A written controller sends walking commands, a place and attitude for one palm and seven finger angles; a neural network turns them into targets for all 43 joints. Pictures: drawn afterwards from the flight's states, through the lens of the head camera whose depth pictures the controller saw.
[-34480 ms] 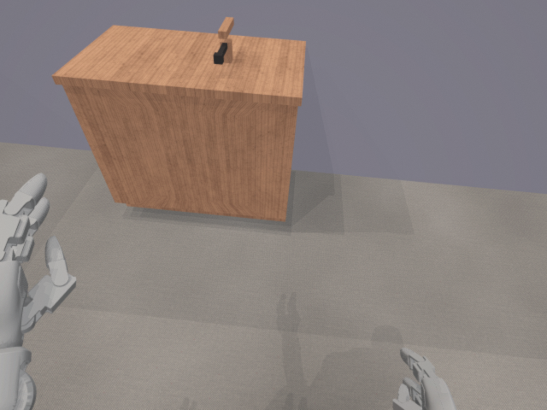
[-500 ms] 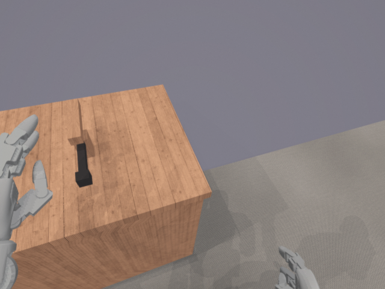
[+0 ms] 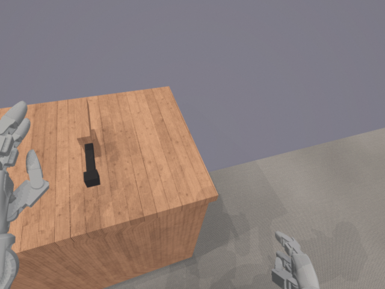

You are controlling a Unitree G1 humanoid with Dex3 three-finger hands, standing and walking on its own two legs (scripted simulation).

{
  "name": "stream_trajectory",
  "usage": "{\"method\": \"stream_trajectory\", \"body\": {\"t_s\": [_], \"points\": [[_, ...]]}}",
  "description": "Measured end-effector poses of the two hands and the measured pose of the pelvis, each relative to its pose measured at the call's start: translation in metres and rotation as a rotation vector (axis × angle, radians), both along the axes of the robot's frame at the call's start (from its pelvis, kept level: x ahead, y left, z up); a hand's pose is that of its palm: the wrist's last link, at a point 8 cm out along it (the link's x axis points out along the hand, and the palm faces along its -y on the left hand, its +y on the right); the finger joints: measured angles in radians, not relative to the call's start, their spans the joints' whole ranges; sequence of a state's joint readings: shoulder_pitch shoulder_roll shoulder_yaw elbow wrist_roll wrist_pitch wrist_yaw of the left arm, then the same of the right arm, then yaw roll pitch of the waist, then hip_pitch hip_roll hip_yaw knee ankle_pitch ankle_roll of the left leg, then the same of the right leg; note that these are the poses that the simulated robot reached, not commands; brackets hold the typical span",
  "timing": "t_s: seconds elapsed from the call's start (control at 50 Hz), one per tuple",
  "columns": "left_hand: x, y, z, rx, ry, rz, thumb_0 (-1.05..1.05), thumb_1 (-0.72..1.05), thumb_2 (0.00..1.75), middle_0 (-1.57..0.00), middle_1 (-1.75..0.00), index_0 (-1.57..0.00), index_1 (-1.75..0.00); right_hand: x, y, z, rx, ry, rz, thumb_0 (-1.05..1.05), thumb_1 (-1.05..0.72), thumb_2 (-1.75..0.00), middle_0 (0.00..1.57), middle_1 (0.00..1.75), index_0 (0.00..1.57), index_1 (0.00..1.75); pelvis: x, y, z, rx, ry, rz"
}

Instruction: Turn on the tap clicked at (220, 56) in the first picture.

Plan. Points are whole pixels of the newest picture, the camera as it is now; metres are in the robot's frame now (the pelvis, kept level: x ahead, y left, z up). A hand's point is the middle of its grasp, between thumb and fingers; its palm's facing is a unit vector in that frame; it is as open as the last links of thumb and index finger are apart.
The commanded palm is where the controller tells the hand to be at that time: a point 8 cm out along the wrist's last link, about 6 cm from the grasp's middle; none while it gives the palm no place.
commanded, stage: look again from close up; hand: left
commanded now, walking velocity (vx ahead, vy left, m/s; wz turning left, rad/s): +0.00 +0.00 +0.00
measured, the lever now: (91, 178) +0.32 +0.26 +0.01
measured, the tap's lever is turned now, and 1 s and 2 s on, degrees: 0 0 0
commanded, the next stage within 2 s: turn the palm inward beside the body in 0.32 s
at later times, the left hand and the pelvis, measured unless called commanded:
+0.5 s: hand (30, 168) +0.22 +0.26 +0.19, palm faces +0.43 -0.80 -0.42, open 7.5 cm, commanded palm +0.15 +0.28 +0.17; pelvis -0.02 -0.01 +0.00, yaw +3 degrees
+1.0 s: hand (66, 202) +0.20 +0.22 +0.15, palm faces +0.51 -0.80 -0.32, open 7.5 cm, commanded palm +0.13 +0.25 +0.16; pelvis -0.02 -0.07 -0.02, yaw +5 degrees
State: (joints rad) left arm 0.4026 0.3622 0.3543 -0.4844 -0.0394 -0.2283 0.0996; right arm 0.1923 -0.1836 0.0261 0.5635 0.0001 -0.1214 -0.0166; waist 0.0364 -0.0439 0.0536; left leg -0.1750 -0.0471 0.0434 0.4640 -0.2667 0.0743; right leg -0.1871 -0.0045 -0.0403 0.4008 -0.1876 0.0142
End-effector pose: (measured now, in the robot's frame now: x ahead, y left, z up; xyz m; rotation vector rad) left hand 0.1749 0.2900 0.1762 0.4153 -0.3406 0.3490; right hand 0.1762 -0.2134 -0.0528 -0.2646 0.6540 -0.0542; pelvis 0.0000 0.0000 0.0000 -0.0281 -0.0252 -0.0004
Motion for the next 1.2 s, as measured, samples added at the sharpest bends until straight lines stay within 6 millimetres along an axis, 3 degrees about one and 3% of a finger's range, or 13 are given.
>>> {"method": "stream_trajectory", "body": {"t_s": [0.22, 0.42, 0.48, 0.56, 0.66, 0.72, 0.86, 1.06, 1.2], "points": [[-0.007, -0.001, -0.005, -0.013, 0.024, 0.016, 0.02, 0.89, 0.90, -0.21, -0.30, -0.20, -0.30, -0.025, -0.001, -0.011, 0.012, 0.054, -0.023, 0.02, -0.90, -0.90, 0.20, 0.30, 0.21, 0.30, -0.008, 0.000, 0.001, 0.001, -0.010, 0.001], [-0.010, -0.006, -0.002, 0.000, 0.017, 0.001, 0.02, 0.89, 0.90, -0.21, -0.30, -0.21, -0.30, -0.030, -0.012, -0.009, 0.001, 0.040, -0.043, 0.02, -0.90, -0.90, 0.20, 0.30, 0.20, 0.30, -0.011, -0.003, 0.001, 0.002, -0.013, -0.001], [0.002, 0.005, 0.021, 0.144, -0.034, 0.001, 0.02, 0.88, 0.90, -0.21, -0.30, -0.21, -0.30, -0.030, -0.009, -0.014, -0.028, 0.051, 0.038, 0.02, -0.90, -0.90, 0.20, 0.30, 0.20, 0.30, -0.015, -0.007, -0.003, 0.010, -0.009, 0.041], [0.012, 0.022, 0.030, -0.017, -0.023, 0.061, 0.02, 0.88, 0.90, -0.21, -0.30, -0.21, -0.30, -0.024, -0.014, -0.029, 0.014, 0.072, 0.070, 0.02, -0.90, -0.90, 0.20, 0.30, 0.20, 0.30, -0.017, -0.011, -0.006, 0.031, 0.004, 0.032], [0.000, -0.009, -0.007, -0.057, 0.162, 0.050, 0.01, 0.89, 0.90, -0.20, -0.30, -0.20, -0.30, -0.014, -0.026, -0.029, 0.056, 0.040, 0.051, 0.02, -0.90, -0.90, 0.20, 0.30, 0.21, 0.30, -0.018, -0.021, -0.008, 0.032, 0.016, 0.025], [-0.017, -0.028, -0.022, -0.063, 0.161, 0.040, 0.02, 0.89, 0.90, -0.20, -0.30, -0.20, -0.30, -0.009, -0.035, -0.026, 0.041, 0.019, 0.052, 0.02, -0.90, -0.90, 0.20, 0.30, 0.21, 0.30, -0.020, -0.033, -0.011, 0.035, 0.020, 0.031], [-0.039, -0.019, -0.016, -0.060, 0.030, 0.217, 0.02, 0.88, 0.90, -0.21, -0.30, -0.21, -0.30, 0.000, -0.056, -0.034, 0.010, 0.024, 0.094, 0.02, -0.90, -0.90, 0.20, 0.30, 0.20, 0.30, -0.024, -0.061, -0.019, 0.024, 0.020, 0.079], [-0.013, -0.044, -0.019, -0.089, 0.152, 0.162, 0.02, 0.89, 0.90, -0.20, -0.30, -0.20, -0.30, 0.012, -0.074, -0.047, 0.060, 0.011, 0.030, 0.02, -0.90, -0.90, 0.20, 0.30, 0.20, 0.30, -0.009, -0.075, -0.021, 0.029, 0.046, 0.073], [-0.020, -0.046, -0.021, -0.124, 0.147, 0.175, 0.02, 0.89, 0.90, -0.21, -0.30, -0.21, -0.30, 0.015, -0.084, -0.047, 0.055, 0.016, -0.002, 0.02, -0.90, -0.90, 0.20, 0.30, 0.20, 0.30, 0.008, -0.074, -0.021, 0.036, 0.073, 0.063]]}}
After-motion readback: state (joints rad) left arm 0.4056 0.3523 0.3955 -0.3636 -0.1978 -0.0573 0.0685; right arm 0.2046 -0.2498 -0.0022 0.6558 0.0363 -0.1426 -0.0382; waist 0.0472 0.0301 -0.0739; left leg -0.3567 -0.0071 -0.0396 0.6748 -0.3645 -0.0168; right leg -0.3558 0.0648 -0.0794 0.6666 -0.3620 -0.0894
